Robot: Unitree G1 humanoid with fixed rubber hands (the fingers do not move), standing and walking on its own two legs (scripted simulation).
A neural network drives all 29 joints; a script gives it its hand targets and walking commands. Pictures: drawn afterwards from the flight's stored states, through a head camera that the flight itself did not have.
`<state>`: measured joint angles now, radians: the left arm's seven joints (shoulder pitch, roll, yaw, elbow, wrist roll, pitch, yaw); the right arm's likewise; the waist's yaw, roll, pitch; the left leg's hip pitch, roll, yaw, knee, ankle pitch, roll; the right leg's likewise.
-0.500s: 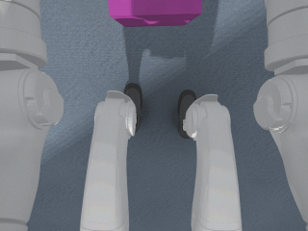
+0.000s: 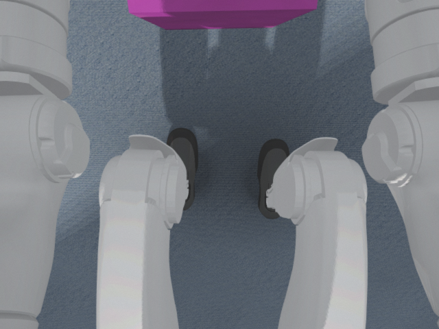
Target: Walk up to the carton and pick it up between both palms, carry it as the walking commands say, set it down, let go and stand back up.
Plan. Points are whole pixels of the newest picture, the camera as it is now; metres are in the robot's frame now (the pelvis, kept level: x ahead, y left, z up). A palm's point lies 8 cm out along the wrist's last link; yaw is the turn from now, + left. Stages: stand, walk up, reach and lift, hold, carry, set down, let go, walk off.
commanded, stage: reach and lift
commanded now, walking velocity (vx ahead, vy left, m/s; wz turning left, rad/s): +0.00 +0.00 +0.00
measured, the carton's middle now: out of the picture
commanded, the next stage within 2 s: none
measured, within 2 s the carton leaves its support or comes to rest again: leaves its support in 1.82 s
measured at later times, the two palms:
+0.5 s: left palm out of the picture +0.57 +0.21 -0.22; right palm out of the picture +0.58 -0.14 -0.22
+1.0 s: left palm out of the picture +0.57 +0.20 -0.22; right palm out of the picture +0.58 -0.11 -0.22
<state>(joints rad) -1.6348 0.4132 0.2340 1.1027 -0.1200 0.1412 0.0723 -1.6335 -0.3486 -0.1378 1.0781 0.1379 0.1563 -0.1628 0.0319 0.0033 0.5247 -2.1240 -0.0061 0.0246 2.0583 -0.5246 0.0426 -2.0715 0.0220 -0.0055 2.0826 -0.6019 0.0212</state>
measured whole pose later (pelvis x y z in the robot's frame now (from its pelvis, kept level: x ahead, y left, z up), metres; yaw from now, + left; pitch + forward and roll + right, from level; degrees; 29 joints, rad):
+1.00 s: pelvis +0.00 +0.00 -0.05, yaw +0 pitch +33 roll -1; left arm -1.64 0.42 0.10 1.19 -0.19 0.10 0.07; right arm -1.63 -0.31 -0.01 1.13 0.22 0.11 -0.16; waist 0.03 0.00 0.52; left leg -2.24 0.01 0.03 2.20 -0.54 0.04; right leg -2.19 0.03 -0.01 2.23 -0.61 0.02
